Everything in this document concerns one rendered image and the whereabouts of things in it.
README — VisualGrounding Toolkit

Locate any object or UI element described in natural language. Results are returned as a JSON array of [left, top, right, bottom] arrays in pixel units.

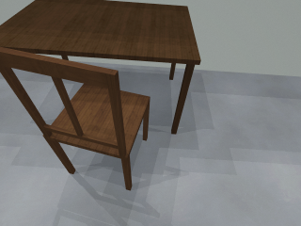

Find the chair
[[0, 47, 151, 191]]

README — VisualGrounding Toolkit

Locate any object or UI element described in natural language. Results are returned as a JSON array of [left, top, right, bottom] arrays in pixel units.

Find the table
[[0, 0, 201, 135]]

